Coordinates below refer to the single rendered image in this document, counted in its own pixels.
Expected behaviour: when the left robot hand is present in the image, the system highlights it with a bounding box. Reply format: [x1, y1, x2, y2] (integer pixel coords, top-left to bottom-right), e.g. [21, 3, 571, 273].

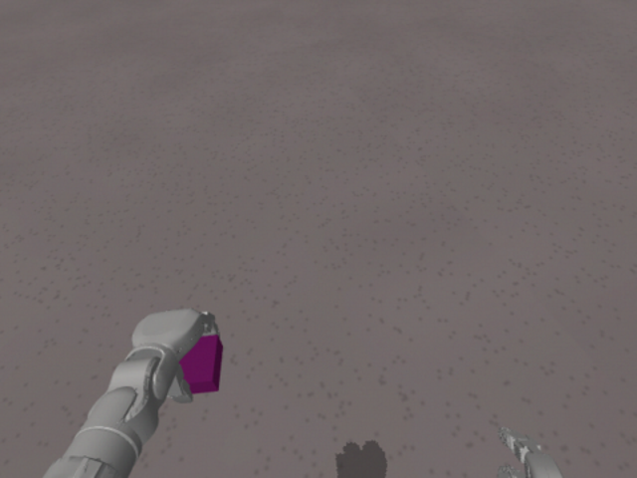
[131, 309, 220, 403]

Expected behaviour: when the left robot arm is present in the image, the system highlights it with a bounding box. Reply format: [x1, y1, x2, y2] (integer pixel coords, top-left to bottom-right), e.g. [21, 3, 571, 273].
[43, 343, 178, 478]

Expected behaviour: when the small box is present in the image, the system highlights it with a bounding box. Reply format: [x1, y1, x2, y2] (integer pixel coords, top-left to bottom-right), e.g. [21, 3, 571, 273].
[179, 335, 223, 394]

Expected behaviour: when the right robot hand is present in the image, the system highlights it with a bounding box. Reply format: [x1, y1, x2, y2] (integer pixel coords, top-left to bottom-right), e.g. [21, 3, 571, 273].
[497, 427, 563, 478]

